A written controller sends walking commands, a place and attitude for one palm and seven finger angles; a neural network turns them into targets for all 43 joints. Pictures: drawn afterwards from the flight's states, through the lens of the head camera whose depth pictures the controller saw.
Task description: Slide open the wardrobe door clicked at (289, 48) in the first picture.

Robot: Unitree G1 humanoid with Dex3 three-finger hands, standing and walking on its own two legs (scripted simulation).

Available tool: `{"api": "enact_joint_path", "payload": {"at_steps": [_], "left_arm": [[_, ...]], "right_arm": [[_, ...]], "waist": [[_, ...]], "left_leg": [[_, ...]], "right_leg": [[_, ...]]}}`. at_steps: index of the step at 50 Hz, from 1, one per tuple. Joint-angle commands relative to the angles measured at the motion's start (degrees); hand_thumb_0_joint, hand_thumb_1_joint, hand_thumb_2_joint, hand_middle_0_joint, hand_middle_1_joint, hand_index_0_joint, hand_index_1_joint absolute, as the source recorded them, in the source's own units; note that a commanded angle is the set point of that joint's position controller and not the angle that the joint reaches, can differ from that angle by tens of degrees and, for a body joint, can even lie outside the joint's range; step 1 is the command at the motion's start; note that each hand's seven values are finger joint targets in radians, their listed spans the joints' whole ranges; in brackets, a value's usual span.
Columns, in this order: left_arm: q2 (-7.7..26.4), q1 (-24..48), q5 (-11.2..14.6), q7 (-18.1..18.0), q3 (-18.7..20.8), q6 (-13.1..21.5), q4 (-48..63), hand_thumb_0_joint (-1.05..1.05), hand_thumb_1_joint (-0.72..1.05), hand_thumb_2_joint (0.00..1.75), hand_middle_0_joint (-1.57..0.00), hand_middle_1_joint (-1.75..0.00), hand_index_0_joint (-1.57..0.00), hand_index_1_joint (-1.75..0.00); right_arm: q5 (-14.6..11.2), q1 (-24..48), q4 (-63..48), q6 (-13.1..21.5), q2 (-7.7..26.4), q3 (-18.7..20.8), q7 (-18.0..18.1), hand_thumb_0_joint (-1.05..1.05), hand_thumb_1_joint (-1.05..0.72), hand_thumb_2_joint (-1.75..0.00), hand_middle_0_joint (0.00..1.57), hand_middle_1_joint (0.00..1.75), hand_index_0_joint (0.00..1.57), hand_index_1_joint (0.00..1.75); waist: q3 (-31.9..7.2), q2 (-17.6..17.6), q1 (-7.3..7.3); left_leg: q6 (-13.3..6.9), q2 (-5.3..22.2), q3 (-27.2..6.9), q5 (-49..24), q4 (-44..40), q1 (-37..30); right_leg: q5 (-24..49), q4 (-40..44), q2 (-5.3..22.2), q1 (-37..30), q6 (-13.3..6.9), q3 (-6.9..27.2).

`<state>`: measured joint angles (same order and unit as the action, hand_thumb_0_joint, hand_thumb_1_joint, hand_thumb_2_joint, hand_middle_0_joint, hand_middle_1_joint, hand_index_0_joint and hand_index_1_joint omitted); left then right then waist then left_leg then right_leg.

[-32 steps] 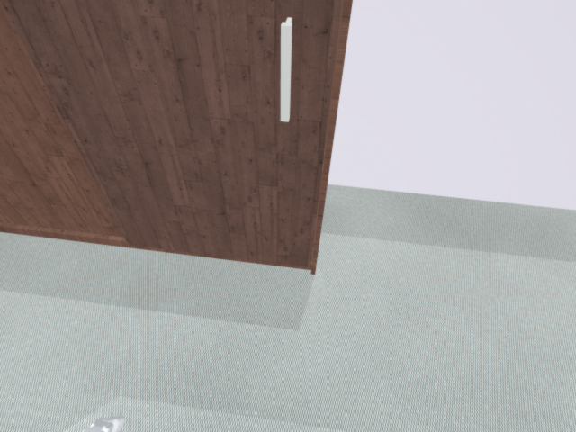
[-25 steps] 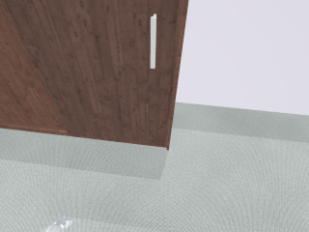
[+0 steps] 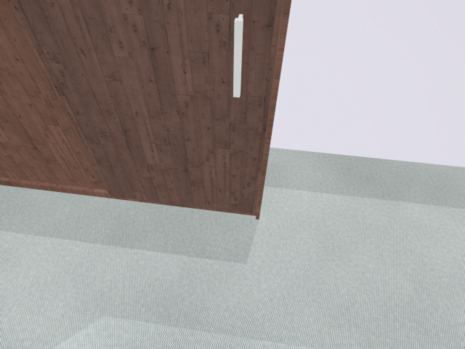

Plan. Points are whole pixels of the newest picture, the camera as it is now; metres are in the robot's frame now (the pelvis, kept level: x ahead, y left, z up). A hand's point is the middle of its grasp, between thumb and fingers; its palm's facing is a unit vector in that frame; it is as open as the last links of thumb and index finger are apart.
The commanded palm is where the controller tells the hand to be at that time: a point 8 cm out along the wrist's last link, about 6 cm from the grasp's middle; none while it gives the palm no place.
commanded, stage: stand and wait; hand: right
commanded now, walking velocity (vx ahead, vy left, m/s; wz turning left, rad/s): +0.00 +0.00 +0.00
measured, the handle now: (238, 58) +0.85 +0.04 +0.10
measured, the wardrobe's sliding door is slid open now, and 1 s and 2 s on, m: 0.00 0.00 0.00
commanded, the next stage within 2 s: look at it before walking up in 0.18 s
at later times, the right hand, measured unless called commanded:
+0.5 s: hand out of the picture +0.08 -0.24 -0.16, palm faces -0.04 +0.94 -0.33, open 7.4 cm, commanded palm none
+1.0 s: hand out of the picture +0.07 -0.24 -0.16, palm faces -0.04 +0.94 -0.33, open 7.4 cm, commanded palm none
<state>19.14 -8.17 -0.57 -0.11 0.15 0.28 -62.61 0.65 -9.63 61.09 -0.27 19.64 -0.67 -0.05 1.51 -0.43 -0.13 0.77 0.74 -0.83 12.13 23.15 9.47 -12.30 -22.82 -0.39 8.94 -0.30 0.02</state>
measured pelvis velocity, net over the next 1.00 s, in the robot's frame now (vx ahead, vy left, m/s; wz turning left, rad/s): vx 0.00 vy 0.00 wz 0.02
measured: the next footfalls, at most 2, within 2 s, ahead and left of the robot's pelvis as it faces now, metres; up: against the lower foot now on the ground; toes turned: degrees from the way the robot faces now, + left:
right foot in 1.78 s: +0.05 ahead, -0.12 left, +0.00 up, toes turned +28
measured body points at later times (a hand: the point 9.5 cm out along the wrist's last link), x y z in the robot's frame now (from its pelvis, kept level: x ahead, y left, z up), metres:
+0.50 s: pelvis +0.00 +0.00 +0.00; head +0.00 +0.00 +0.45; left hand +0.07 +0.29 -0.13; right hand +0.08 -0.29 -0.13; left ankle +0.01 +0.13 -0.74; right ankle +0.00 -0.12 -0.74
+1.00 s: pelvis +0.00 +0.00 +0.00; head +0.01 +0.00 +0.45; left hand +0.08 +0.30 -0.13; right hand +0.07 -0.29 -0.13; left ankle +0.01 +0.13 -0.74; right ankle +0.00 -0.12 -0.74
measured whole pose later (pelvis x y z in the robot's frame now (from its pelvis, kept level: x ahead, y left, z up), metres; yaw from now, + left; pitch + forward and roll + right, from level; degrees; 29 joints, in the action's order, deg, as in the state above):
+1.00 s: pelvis +0.00 +0.00 +0.00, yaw +1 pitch -1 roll +0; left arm 18.7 -6.9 -0.5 -0.5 0.1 0.6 -63.3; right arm 0.7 -9.3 61.6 -0.4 19.3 -0.3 0.1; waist 1.5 -0.2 0.5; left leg 0.6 0.1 -1.9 10.9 21.1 8.9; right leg -11.6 -20.7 0.2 7.8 0.0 -1.0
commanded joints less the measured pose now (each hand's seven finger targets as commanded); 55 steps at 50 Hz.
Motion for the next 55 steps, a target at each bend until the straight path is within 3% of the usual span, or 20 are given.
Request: {"api": "enact_joint_path", "payload": {"at_steps": [1, 9, 28, 46, 47, 50, 55], "left_arm": [[11.45, 3.66, 0.05, -0.57, 2.07, 1.67, 3.67, 0.00, 0.90, 0.90, -0.20, -0.30, -0.20, -0.30], [11.46, 3.32, 0.05, -0.50, 2.04, 1.60, 2.85, 0.00, 0.90, 0.90, -0.20, -0.30, -0.20, -0.30], [11.53, 3.43, 0.18, -0.65, 2.06, 1.84, 2.54, 0.00, 0.90, 0.90, -0.20, -0.30, -0.20, -0.30], [11.89, 3.44, 0.15, -0.78, 1.94, 1.86, 2.35, 0.00, 0.90, 0.90, -0.20, -0.30, -0.20, -0.30], [11.38, 3.00, 0.06, -0.93, 2.01, 1.77, 2.45, 0.00, 0.90, 0.90, -0.20, -0.30, -0.20, -0.30], [5.15, -0.89, -0.01, -1.32, 1.39, 0.55, 2.57, 0.00, 0.90, 0.90, -0.20, -0.30, -0.20, -0.30], [7.12, -1.37, -0.19, -1.89, 3.34, -0.52, 6.17, 0.00, 0.90, 0.90, -0.20, -0.30, -0.20, -0.30]], "right_arm": [[-0.11, 2.94, -3.39, 1.88, 11.32, 2.43, 0.83, 0.00, -0.90, -0.90, 0.20, 0.30, 0.20, 0.30], [-0.02, 3.30, -3.00, 1.82, 11.35, 2.46, 0.84, 0.00, -0.90, -0.90, 0.20, 0.30, 0.20, 0.30], [0.06, 3.06, -2.83, 1.98, 11.10, 2.53, 0.91, 0.00, -0.90, -0.90, 0.20, 0.30, 0.20, 0.30], [0.04, 2.86, -2.52, 1.86, 11.36, 2.51, 0.79, 0.00, -0.90, -0.90, 0.20, 0.30, 0.20, 0.30], [0.02, 2.77, -2.76, 1.54, 10.78, 2.58, 0.75, 0.00, -0.90, -0.90, 0.20, 0.30, 0.20, 0.30], [0.03, -0.42, -3.01, -0.27, 5.23, 2.05, 1.06, 0.00, -0.90, -0.90, 0.20, 0.30, 0.20, 0.30], [0.37, -1.72, -6.57, -1.71, 4.74, 3.23, 0.41, 0.00, -0.90, -0.90, 0.20, 0.30, 0.20, 0.30]], "waist": [[-3.27, -0.02, 0.15], [-2.03, -0.17, 0.18], [-3.50, -0.05, 0.21], [-2.92, 0.37, 0.11], [-2.96, 0.51, -0.04], [-3.02, -0.08, -0.34], [-1.78, 4.15, -0.20]], "left_leg": [[-2.59, 6.19, -5.51, -5.43, -4.34, -0.74], [-2.51, 6.06, -5.89, -2.60, -5.38, -0.07], [-2.36, 5.96, -5.48, -7.77, -5.25, -1.59], [-2.36, 5.77, -5.92, -8.25, -5.82, -1.17], [-2.43, 5.62, -6.28, -9.73, -5.01, -0.20], [-1.71, 5.15, -6.94, -14.01, -1.06, 2.56], [-1.08, 1.33, -5.43, -10.47, 8.71, 9.64]], "right_leg": [[6.22, 4.16, 6.60, -0.15, -1.38, 5.91], [4.38, 5.05, 6.55, 0.56, -1.26, 6.18], [8.41, 5.36, 7.12, -1.54, -1.23, 6.03], [8.16, 5.88, 7.32, -2.47, -1.02, 5.50], [8.67, 4.97, 7.48, -3.14, -0.89, 4.83], [9.82, 1.50, 7.98, -3.37, 0.07, 1.97], [7.72, 1.04, 12.57, -2.52, -2.29, 3.31]]}}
